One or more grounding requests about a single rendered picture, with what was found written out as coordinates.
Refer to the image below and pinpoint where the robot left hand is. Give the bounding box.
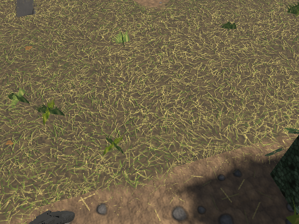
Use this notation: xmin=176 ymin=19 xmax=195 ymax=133
xmin=29 ymin=210 xmax=75 ymax=224

